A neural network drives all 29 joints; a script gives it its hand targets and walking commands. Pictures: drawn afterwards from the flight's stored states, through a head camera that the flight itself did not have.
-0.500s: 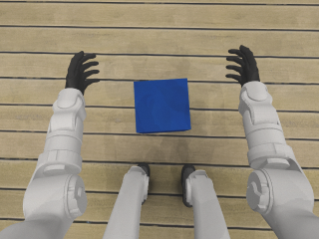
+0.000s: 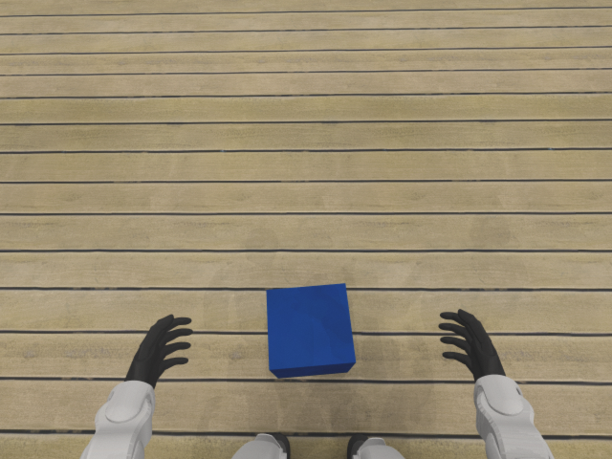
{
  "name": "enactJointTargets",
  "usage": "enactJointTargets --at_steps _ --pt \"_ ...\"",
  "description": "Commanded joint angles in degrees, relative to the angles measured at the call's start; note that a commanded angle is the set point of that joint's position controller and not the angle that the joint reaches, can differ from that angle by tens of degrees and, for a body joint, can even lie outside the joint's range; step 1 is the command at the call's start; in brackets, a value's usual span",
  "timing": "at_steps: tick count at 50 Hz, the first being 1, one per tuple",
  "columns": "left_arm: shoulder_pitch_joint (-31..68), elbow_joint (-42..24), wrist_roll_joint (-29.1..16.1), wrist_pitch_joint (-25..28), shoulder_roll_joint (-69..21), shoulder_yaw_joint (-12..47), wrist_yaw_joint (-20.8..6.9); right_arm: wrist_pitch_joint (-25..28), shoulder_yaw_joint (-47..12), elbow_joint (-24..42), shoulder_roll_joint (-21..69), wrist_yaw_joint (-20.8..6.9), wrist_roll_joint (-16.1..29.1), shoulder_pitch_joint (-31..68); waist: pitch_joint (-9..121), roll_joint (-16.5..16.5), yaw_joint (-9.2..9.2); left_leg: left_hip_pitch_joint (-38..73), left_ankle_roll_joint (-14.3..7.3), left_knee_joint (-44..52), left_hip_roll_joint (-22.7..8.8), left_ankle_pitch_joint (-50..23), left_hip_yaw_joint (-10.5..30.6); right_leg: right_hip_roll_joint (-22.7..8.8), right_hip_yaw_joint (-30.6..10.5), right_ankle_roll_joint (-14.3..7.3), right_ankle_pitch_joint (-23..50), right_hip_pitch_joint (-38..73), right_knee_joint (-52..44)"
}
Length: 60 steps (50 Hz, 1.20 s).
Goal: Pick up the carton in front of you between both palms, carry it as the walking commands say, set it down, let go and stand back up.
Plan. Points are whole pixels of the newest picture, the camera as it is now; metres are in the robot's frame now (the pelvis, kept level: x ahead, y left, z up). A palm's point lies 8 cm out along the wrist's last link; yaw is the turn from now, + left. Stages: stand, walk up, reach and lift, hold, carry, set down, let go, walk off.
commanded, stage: let go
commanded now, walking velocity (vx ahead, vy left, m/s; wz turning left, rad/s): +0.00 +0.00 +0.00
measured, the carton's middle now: (309, 333) +0.38 +0.03 -0.63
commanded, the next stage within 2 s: stand in 0.64 s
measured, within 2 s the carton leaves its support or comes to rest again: neither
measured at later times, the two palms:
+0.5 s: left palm (136, 424) +0.16 +0.22 -0.04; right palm (541, 443) +0.16 -0.24 -0.04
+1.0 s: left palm (87, 439) +0.15 +0.28 -0.07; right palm out of the picture +0.15 -0.29 -0.06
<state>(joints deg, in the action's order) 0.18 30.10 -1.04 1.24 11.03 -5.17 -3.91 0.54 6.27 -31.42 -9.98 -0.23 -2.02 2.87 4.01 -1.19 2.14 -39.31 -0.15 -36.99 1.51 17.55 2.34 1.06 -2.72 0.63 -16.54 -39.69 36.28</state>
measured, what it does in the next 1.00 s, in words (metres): stands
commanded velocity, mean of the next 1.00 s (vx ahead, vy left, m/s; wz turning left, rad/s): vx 0.00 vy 0.00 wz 0.00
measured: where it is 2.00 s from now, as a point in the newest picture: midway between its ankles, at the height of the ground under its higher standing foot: outside the picture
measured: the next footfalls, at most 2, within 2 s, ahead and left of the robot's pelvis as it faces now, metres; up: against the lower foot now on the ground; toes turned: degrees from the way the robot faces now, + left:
none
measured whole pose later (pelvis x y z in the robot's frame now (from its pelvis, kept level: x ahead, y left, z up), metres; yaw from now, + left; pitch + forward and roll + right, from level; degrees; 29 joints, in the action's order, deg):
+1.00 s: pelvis +0.01 +0.00 +0.02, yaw +0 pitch +0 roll +0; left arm -11.3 40.0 2.2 -1.1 19.2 -2.4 1.0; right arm -0.6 2.8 -41.5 -19.1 1.1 -2.5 -10.7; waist -0.3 1.0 0.0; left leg -10.8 -0.4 -29.3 1.4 18.2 2.8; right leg 0.8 -2.4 0.4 -17.2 -11.0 28.5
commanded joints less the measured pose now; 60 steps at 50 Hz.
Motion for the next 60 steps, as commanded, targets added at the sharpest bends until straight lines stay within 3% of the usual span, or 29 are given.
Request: enactJointTargets --at_steps 1,7,15,20,28,29,32,33,35,37,44,60 --pt "-5.95 -7.12 -0.20 1.46 5.36 -0.54 0.33 1.77 0.29 6.87 -5.36 -0.59 0.54 -4.87 19.63 0.49 -0.39 23.24 2.10 5.56 0.11 -29.93 -0.03 1.85 1.64 0.02 21.53 19.87 -5.50" --pt "-10.90 -9.66 -0.15 0.01 5.98 1.07 -0.02 0.70 -1.62 9.75 -6.00 -1.52 1.61 -12.10 7.01 2.45 -1.50 27.36 1.67 13.03 0.81 -20.67 -1.26 1.35 1.57 0.44 19.52 29.98 -12.52" --pt "-10.50 -10.72 1.07 -5.30 6.95 1.04 -0.70 -4.60 -2.66 12.13 -6.74 -3.55 1.97 -13.43 -5.54 1.54 -2.09 30.34 1.00 16.16 1.08 -8.77 -2.13 0.57 1.74 0.37 8.82 32.94 -16.07" --pt "-10.43 -10.70 2.10 -8.01 6.65 0.58 -0.76 -7.31 -2.50 12.82 -6.95 -4.02 1.51 -12.79 -8.66 0.87 -1.71 31.17 0.95 15.77 1.14 -7.33 -2.40 0.49 1.75 0.18 7.06 34.13 -15.93" --pt "-9.86 -11.72 2.77 -9.26 6.39 0.37 -0.69 -8.72 -1.88 13.63 -6.78 -3.85 0.55 -12.83 -8.46 1.64 -2.09 33.18 0.94 15.29 1.13 -9.73 -2.33 1.05 1.99 0.45 10.42 36.08 -14.99" --pt "-8.02 -15.72 3.54 -12.37 7.81 0.47 0.73 -6.94 -1.39 10.30 -7.16 -2.80 1.40 -16.14 -5.61 0.43 -2.96 32.99 1.55 13.71 2.89 -9.19 -2.65 1.04 2.21 0.11 13.90 37.83 -13.41" --pt "-9.26 -14.93 2.57 -13.72 7.03 1.62 2.01 -6.33 -2.47 11.89 -7.45 -2.13 1.94 -14.20 -6.44 1.66 -2.32 31.52 1.30 13.36 2.50 -9.13 -2.18 0.96 2.24 0.12 13.64 36.76 -12.85" --pt "-9.00 -5.94 2.36 -9.03 14.05 -0.79 4.63 -4.54 -1.41 3.67 -13.33 0.20 -0.62 -12.12 -7.43 5.70 -0.11 25.34 1.97 11.87 -1.98 -8.82 0.26 -2.56 0.70 0.76 7.14 28.17 -12.74" --pt "-9.92 -4.35 3.21 -5.58 13.29 -0.25 5.17 -3.02 -1.04 2.15 -13.62 1.21 -1.07 -13.67 -6.20 3.99 -1.79 26.47 1.45 11.46 -2.63 -5.40 1.09 -3.39 -1.99 -0.03 0.00 26.42 -13.45" --pt "-8.69 -2.94 3.31 -3.95 12.31 0.16 4.95 -1.95 -1.40 0.17 -13.61 1.35 -0.98 -13.09 -5.17 2.06 -1.95 25.20 0.82 12.30 -3.35 -3.05 2.18 -3.30 -2.35 -0.43 -0.77 26.92 -12.58" --pt "-8.93 2.99 3.30 -1.90 14.16 0.65 4.85 -0.52 -1.55 -4.26 -15.45 1.20 -0.60 -11.81 -0.59 0.22 -2.03 27.47 0.37 11.51 -4.69 -14.45 3.33 -4.02 -2.26 -0.68 12.16 30.14 -10.50" --pt "-9.00 10.82 2.93 -0.55 16.75 1.69 5.41 0.23 -2.33 -10.62 -18.43 1.81 0.02 -11.23 -1.13 0.76 -2.17 30.10 -0.42 12.51 -5.83 -21.49 4.57 -5.14 -3.01 -1.16 17.56 32.28 -11.04"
